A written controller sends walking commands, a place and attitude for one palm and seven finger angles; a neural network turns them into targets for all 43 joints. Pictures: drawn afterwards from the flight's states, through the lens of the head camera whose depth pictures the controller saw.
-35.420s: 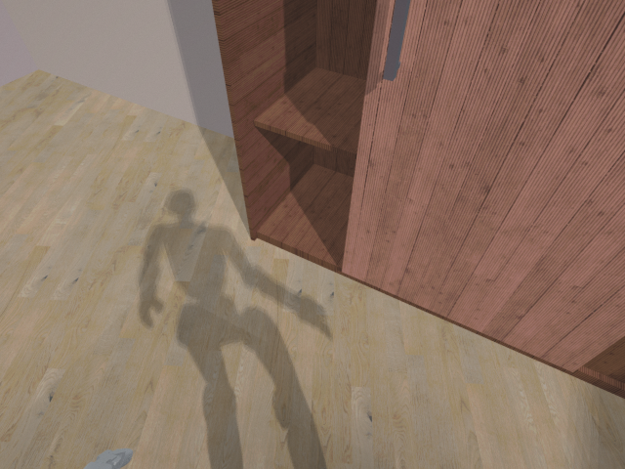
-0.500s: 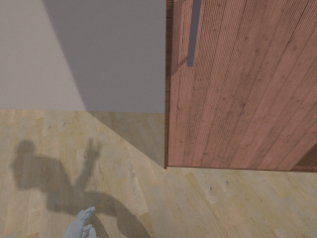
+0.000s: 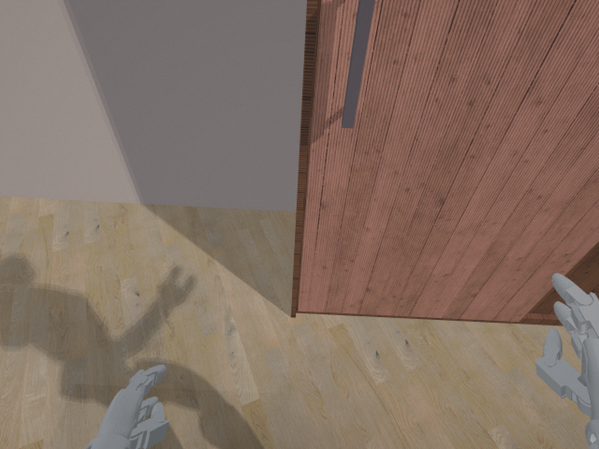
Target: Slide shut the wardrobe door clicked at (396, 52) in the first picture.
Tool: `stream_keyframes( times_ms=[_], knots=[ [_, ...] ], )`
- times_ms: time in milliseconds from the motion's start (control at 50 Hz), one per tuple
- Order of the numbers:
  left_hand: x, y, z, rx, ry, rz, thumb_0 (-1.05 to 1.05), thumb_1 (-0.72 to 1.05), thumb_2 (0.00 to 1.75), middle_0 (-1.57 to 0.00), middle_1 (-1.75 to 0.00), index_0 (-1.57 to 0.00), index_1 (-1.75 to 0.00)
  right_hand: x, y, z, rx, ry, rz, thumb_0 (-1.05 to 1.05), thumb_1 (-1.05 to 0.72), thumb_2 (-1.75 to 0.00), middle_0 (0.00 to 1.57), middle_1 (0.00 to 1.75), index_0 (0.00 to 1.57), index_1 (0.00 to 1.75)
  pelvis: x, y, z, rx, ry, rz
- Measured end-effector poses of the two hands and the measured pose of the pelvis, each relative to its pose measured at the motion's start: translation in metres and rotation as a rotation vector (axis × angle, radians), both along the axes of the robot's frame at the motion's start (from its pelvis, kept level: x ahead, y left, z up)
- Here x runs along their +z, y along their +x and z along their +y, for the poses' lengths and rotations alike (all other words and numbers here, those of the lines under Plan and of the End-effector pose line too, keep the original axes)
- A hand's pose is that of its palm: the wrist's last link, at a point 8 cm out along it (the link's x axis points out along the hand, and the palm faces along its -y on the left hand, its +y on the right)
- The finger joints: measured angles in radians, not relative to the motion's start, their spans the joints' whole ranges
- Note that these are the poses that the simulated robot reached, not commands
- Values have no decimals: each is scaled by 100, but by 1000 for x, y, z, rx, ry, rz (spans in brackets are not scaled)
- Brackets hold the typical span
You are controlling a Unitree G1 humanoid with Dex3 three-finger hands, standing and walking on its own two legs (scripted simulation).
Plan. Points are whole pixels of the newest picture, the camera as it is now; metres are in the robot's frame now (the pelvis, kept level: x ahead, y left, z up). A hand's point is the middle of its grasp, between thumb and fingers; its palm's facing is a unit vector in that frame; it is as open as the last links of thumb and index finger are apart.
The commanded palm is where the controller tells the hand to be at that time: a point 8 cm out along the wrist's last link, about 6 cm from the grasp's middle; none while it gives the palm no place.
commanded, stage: let the arm hang, fingers relaxed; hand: right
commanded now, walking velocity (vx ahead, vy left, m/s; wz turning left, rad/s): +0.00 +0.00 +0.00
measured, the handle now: (356, 55) +0.70 -0.07 +0.22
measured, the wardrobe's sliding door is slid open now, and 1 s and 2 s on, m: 0.00 0.00 0.00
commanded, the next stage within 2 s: look to check the result in 1.02 s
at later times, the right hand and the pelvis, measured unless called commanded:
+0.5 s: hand out of the picture -0.05 -0.20 -0.16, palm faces +0.01 +0.97 -0.23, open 7.3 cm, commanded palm none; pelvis -0.01 +0.00 +0.01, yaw +0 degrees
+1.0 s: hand out of the picture +0.09 -0.22 -0.15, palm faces -0.01 +0.96 -0.28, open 7.4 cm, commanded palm none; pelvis +0.00 +0.01 +0.01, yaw +0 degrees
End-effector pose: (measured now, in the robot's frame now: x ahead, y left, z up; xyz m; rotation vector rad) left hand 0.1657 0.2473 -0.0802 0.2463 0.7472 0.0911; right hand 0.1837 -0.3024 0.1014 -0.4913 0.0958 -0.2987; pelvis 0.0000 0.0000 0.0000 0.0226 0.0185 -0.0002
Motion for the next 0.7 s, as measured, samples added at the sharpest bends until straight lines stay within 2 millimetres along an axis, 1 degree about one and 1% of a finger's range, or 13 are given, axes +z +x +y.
stream_keyframes(
  times_ms=[40,100,140,160,200,260,320,380,440,480,540,600,700],
  knots=[
    [-13,-10,7,10,3,62,1,91,90,-20,-30,-20,-30,-64,-5,2,-40,97,259,1,-90,-90,20,30,20,30,-3,-3,-2,-4,-3,-2],
    [-25,-36,14,43,13,154,1,91,90,-20,-30,-20,-30,-150,-38,23,-69,228,623,1,-90,-90,19,30,19,30,-4,-8,-2,-1,-11,-13],
    [-29,-60,17,65,24,229,1,91,90,-20,-30,-20,-30,-193,-70,46,-70,307,824,1,-91,-90,19,30,19,30,-3,-10,0,2,-14,-20],
    [-31,-73,18,77,29,271,1,91,90,-20,-30,-20,-30,-210,-88,58,-68,345,911,1,-91,-90,19,30,19,30,-2,-11,0,4,-14,-23],
    [-33,-100,18,101,37,363,1,91,90,-20,-30,-20,-30,-233,-124,82,-64,417,1057,2,-91,-90,19,30,19,30,1,-13,2,6,-13,-26],
    [-36,-142,14,127,40,509,1,91,90,-20,-30,-20,-30,-246,-166,83,-151,459,1164,0,-98,-90,20,30,20,30,4,-14,6,0,-6,-23],
    [-40,-176,8,151,30,627,1,91,90,-20,-30,-20,-30,-247,-201,78,-197,468,1258,0,-99,-90,20,30,20,30,6,-15,6,-5,1,-20],
    [-43,-199,1,172,9,701,1,91,90,-20,-30,-20,-30,-243,-225,70,-245,459,1321,1,-97,-90,20,30,20,30,8,-14,5,-7,3,-19],
    [-47,-211,-6,186,-12,734,1,91,90,-20,-30,-20,-30,-237,-236,61,-282,439,1351,1,-94,-90,20,30,20,30,9,-13,3,-5,3,-22],
    [-49,-213,-11,189,-25,737,1,91,90,-20,-30,-20,-30,-234,-237,55,-297,425,1353,1,-93,-90,20,30,20,30,9,-13,2,-5,1,-24],
    [-53,-209,-15,187,-40,721,1,91,90,-20,-30,-20,-30,-231,-229,48,-304,404,1331,1,-92,-90,20,30,20,30,9,-13,0,-3,-2,-29],
    [-55,-197,-17,180,-48,687,1,91,90,-20,-30,-20,-30,-229,-213,43,-294,389,1288,1,-92,-90,20,30,20,30,10,-12,-1,-2,-5,-32],
    [-55,-169,-12,166,-45,610,1,91,90,-20,-30,-20,-30,-227,-177,41,-255,375,1203,1,-91,-90,19,30,20,30,10,-11,-2,1,-10,-33]
  ],
)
